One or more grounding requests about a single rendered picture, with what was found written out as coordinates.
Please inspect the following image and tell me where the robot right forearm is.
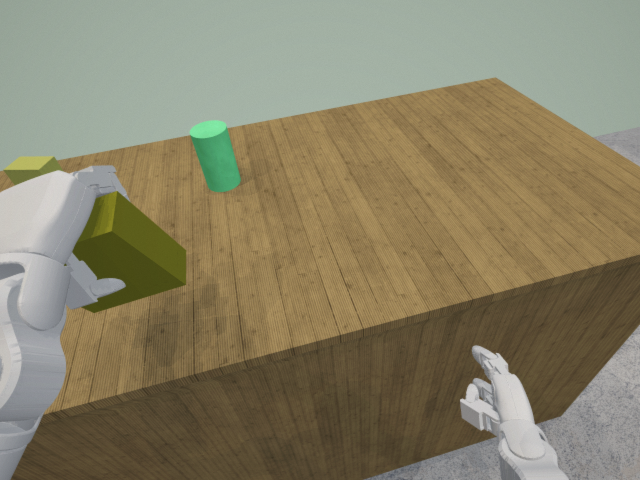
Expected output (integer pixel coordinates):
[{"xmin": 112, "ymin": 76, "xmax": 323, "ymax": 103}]
[{"xmin": 497, "ymin": 419, "xmax": 569, "ymax": 480}]

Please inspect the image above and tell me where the table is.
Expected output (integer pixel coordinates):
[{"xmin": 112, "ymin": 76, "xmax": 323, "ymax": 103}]
[{"xmin": 0, "ymin": 77, "xmax": 640, "ymax": 480}]

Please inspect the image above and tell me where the left robot hand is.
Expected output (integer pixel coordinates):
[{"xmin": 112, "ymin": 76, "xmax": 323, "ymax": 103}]
[{"xmin": 0, "ymin": 165, "xmax": 130, "ymax": 309}]

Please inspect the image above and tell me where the sponge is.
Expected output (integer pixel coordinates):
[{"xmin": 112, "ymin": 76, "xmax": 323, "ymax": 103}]
[{"xmin": 64, "ymin": 191, "xmax": 186, "ymax": 313}]

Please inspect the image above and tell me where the right robot hand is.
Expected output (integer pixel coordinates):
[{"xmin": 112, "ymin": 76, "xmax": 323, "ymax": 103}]
[{"xmin": 460, "ymin": 345, "xmax": 535, "ymax": 436}]

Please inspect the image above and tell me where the robot left forearm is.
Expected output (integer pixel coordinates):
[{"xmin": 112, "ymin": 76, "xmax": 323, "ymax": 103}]
[{"xmin": 0, "ymin": 252, "xmax": 71, "ymax": 480}]

